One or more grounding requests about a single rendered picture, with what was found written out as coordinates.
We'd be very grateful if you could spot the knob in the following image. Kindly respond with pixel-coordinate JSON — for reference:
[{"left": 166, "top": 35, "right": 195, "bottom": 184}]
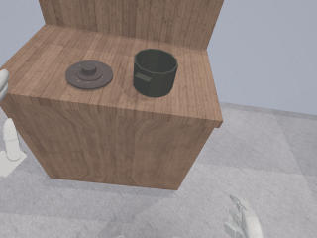
[{"left": 81, "top": 62, "right": 96, "bottom": 75}]

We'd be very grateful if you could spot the left robot hand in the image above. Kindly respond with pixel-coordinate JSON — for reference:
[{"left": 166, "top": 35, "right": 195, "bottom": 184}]
[{"left": 0, "top": 69, "right": 27, "bottom": 177}]

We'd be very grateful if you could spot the right robot hand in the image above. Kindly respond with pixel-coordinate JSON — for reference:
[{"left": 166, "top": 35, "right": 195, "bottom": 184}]
[{"left": 225, "top": 192, "right": 264, "bottom": 238}]

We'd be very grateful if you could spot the lid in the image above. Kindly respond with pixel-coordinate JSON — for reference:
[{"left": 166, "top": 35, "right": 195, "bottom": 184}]
[{"left": 65, "top": 60, "right": 114, "bottom": 90}]

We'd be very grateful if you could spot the pot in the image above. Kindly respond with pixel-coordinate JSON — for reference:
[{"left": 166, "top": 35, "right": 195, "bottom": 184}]
[{"left": 133, "top": 49, "right": 178, "bottom": 98}]

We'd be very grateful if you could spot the table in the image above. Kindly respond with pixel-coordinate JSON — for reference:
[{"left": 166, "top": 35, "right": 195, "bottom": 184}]
[{"left": 0, "top": 0, "right": 224, "bottom": 190}]

